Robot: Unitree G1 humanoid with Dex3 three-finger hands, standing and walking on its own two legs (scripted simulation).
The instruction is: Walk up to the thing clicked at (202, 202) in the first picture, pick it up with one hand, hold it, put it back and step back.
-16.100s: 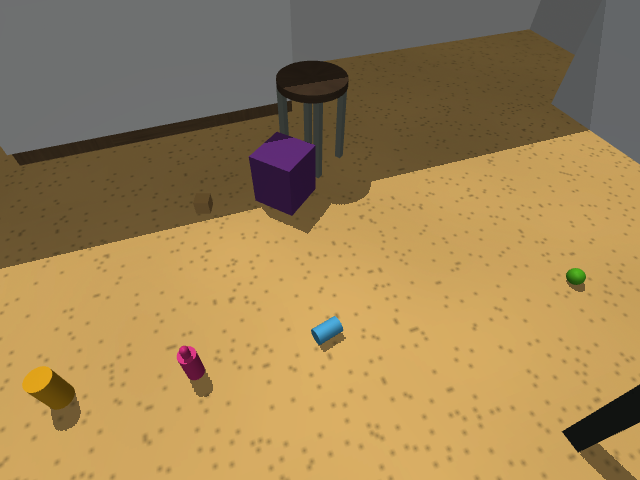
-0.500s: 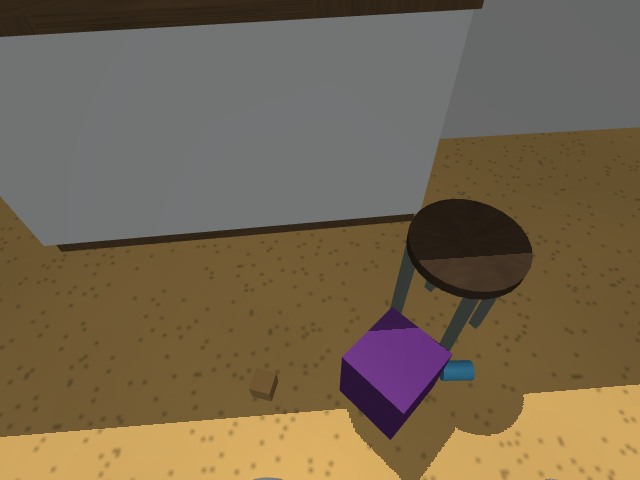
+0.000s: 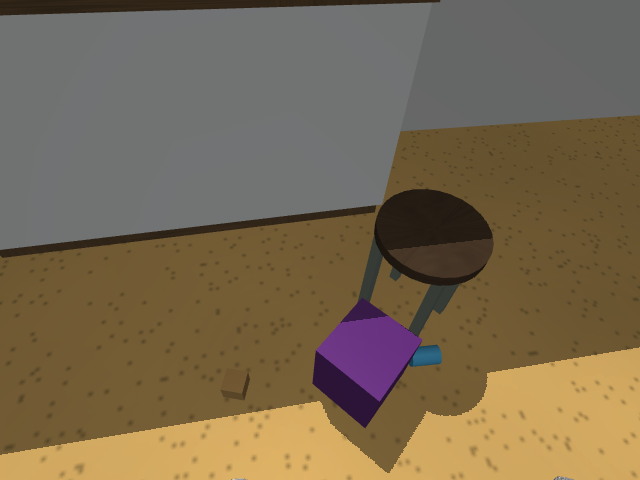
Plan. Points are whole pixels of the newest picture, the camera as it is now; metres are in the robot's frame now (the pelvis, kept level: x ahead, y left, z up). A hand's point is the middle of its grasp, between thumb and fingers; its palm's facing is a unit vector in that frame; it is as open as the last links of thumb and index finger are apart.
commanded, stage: walk up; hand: left
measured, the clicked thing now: (235, 384) +0.49 +0.22 -0.72
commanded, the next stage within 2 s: none
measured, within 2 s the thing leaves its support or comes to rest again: neither
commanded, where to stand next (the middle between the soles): +0.13 -0.02 m, yaw +2 degrees
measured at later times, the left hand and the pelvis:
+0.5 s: hand out of the picture +0.10 +0.31 -0.16, palm faces +0.02 -0.93 -0.36, open 7.4 cm; pelvis +0.04 +0.03 +0.00, yaw +1 degrees
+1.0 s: hand out of the picture +0.02 +0.27 -0.13, palm faces +0.05 -0.93 -0.37, open 7.4 cm; pelvis +0.03 -0.01 +0.01, yaw +1 degrees
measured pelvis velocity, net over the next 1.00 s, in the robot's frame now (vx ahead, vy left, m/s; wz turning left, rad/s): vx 0.03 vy -0.01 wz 0.02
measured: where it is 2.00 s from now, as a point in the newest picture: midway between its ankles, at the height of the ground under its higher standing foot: outside the picture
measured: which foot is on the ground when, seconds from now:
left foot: down 0.00-0.04, up 0.06-0.34, down 0.36-0.76, up 0.78-1.00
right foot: down 0.00-0.40, up 0.42-0.70, down 0.72-1.00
